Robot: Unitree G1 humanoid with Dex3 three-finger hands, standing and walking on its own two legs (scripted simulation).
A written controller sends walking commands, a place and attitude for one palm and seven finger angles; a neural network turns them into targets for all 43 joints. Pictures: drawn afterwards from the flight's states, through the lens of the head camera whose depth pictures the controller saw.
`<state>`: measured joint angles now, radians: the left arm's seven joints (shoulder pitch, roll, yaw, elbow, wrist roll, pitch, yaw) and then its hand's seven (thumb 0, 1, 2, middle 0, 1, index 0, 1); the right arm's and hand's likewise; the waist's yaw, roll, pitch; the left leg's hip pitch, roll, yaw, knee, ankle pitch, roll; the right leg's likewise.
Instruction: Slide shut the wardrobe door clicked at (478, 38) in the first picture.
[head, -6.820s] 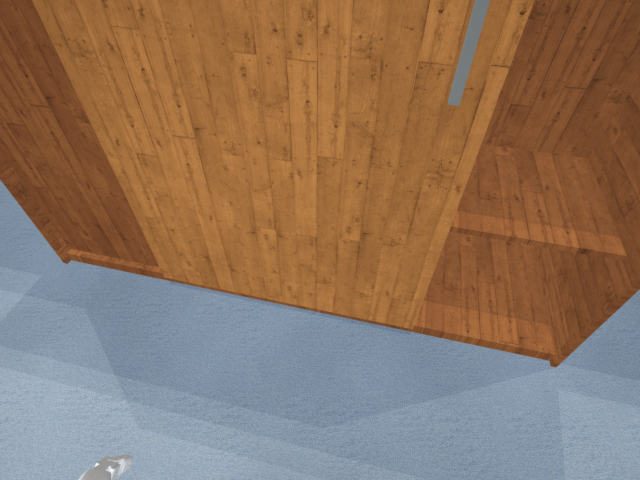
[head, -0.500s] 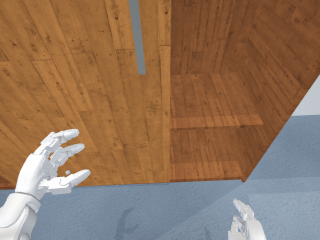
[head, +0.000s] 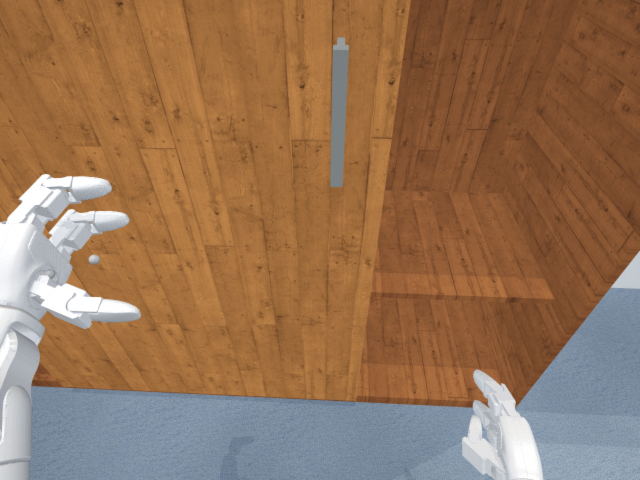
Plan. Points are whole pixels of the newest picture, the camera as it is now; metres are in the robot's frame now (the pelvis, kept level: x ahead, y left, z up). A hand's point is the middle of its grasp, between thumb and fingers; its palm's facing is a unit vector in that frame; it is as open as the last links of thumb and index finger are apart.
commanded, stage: raise the hand with hooked fingers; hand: left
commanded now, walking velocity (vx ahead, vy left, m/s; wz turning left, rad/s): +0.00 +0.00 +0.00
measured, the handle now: (338, 117) +0.52 +0.05 +0.24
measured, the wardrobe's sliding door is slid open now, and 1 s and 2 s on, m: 0.47 0.47 0.47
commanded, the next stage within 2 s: move the hooked fingers beside the handle in 0.84 s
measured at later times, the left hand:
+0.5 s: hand (86, 198) +0.29 +0.28 +0.25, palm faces +0.14 -0.98 -0.12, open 14.0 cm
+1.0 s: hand (107, 204) +0.27 +0.24 +0.26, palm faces +0.12 -0.99 -0.10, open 14.0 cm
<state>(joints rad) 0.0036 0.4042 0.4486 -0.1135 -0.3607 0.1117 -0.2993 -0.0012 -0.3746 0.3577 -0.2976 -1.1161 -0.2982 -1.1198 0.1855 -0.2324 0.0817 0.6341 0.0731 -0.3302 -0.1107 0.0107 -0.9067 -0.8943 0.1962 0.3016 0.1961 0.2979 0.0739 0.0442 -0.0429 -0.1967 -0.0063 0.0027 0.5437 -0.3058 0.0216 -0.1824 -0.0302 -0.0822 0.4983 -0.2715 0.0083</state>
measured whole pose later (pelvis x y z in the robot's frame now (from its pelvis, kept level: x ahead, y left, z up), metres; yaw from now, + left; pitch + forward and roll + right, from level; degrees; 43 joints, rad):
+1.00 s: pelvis +0.00 -0.03 +0.00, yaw +0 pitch -3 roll +0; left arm -0.19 0.49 0.53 -0.07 -0.36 0.36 -0.37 -0.01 -0.50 0.30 -0.31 -1.20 -0.31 -1.20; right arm 0.16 -0.27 0.09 0.65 0.10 -0.22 -0.10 0.01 -0.91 -0.89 0.20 0.30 0.20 0.30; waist 0.06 0.08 -0.05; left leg -0.15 0.02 -0.01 0.48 -0.27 -0.01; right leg -0.15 0.00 -0.10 0.47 -0.27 -0.03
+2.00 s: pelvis +0.00 -0.01 +0.01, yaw -1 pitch -2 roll +0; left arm -0.54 0.26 0.23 0.12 -0.22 0.42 -0.05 -0.01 -0.51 0.30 -0.30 -1.20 -0.30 -1.20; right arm 0.15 -0.23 0.08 0.68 0.08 -0.13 -0.07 0.01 -0.91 -0.89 0.20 0.30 0.20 0.30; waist 0.03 0.06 -0.03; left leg -0.14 0.00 0.02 0.42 -0.24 0.01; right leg -0.16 -0.02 -0.07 0.43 -0.24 -0.01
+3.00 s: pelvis +0.01 -0.01 +0.01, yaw -3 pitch +1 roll +0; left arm -0.78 0.22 0.24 0.54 -0.13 0.25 0.07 -0.01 -0.50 0.30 -0.31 -1.20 -0.30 -1.20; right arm 0.27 -0.24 0.02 0.71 0.06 -0.11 -0.06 0.01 -0.91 -0.89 0.20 0.30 0.19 0.30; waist -0.01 0.05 -0.03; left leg -0.18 0.02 0.04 0.41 -0.25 0.01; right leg -0.20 0.00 -0.04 0.40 -0.22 -0.01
